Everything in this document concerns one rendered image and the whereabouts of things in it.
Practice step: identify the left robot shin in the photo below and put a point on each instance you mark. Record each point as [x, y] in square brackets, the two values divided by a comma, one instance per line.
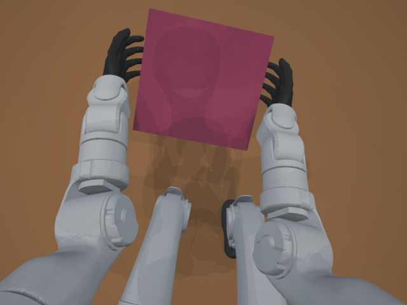
[172, 190]

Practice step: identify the left robot forearm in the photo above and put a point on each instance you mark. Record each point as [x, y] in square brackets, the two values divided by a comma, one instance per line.
[103, 143]

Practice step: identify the right robot forearm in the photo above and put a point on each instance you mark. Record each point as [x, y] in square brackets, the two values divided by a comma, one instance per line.
[283, 169]

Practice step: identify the robot right upper arm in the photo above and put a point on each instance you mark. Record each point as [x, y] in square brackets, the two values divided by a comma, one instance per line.
[298, 259]

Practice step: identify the carton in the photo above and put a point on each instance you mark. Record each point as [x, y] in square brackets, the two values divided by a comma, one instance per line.
[199, 80]

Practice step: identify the left robot hand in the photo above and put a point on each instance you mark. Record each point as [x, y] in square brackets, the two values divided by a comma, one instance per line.
[116, 63]

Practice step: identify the robot left upper arm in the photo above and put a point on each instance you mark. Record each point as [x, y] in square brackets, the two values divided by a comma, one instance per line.
[91, 232]

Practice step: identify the robot left thigh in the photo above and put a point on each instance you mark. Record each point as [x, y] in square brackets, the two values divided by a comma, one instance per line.
[152, 278]

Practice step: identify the right robot hand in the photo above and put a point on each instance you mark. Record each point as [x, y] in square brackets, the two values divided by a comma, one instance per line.
[283, 94]

